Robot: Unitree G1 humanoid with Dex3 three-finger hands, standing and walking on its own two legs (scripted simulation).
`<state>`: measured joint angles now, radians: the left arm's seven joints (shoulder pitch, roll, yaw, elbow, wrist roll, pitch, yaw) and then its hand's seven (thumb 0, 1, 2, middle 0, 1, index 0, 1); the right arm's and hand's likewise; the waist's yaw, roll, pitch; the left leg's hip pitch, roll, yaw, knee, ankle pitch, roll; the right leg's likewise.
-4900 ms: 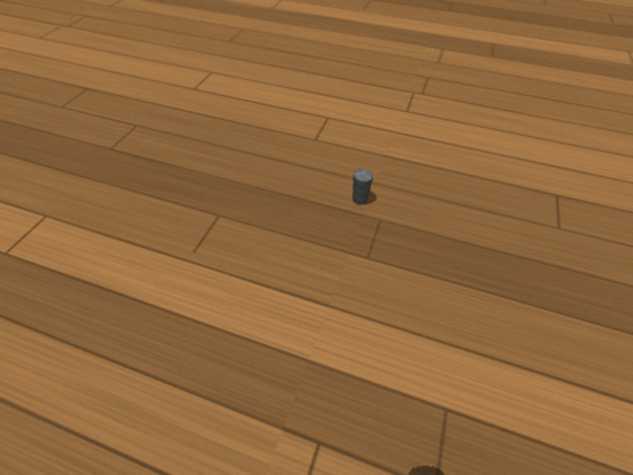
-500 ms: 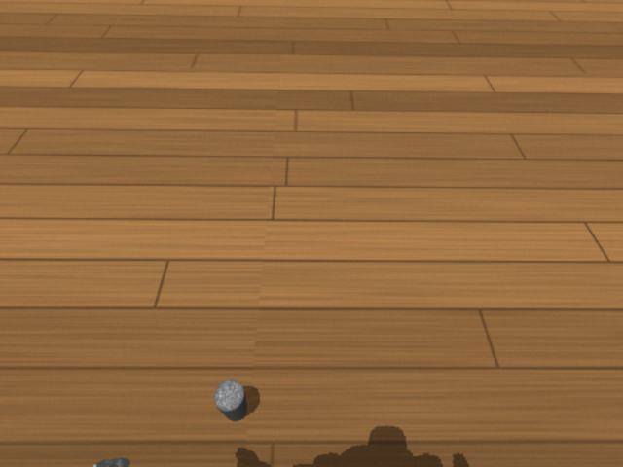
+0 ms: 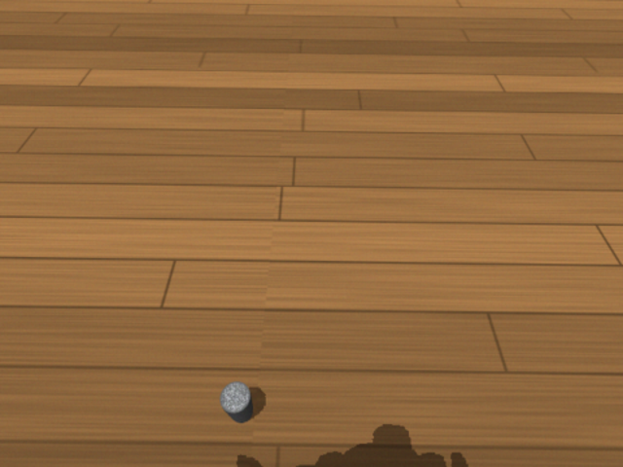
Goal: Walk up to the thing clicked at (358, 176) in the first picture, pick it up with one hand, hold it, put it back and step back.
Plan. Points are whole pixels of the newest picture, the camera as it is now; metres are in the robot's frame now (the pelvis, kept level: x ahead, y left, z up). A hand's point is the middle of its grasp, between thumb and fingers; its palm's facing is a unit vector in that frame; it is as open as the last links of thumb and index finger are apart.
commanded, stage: stand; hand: left
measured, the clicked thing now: (238, 404) +0.37 +0.22 -0.71
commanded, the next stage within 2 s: none
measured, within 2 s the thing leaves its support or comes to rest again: neither
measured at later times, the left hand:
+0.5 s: hand out of the picture +0.10 +0.25 -0.16, palm faces -0.02 -0.94 -0.34, open 7.4 cm
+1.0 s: hand out of the picture +0.09 +0.25 -0.16, palm faces -0.01 -0.94 -0.34, open 7.4 cm
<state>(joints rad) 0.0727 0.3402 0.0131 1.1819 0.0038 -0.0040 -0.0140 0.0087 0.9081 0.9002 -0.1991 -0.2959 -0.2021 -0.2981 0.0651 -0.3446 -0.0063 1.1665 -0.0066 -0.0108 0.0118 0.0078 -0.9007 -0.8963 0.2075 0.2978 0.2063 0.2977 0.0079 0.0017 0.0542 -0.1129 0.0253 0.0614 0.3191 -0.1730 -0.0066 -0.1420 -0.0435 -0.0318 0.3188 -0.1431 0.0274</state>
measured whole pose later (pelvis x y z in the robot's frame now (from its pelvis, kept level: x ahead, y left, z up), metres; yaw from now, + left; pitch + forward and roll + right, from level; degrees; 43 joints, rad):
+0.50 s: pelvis +0.01 +0.00 +0.00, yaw +0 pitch -2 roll +0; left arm 0.09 0.35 0.00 1.14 0.01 -0.01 -0.01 0.01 0.91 0.90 -0.20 -0.30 -0.20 -0.30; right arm 0.08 -0.35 -0.01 1.15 -0.01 -0.01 0.01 0.01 -0.90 -0.90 0.21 0.30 0.21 0.30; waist 0.00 0.00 0.05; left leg -0.09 0.03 0.05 0.30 -0.19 -0.01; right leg -0.11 -0.04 -0.04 0.31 -0.16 0.02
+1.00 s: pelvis +0.02 -0.01 +0.00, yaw +1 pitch -2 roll +0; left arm 0.10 0.35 0.00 1.14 0.01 -0.01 -0.01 0.01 0.91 0.90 -0.20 -0.30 -0.20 -0.30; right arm 0.10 -0.35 -0.01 1.14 -0.02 -0.01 0.01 0.01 -0.90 -0.90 0.21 0.30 0.21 0.30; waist 0.00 0.00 0.05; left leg -0.08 0.03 0.05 0.30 -0.19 -0.02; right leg -0.11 -0.04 -0.05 0.31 -0.17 0.02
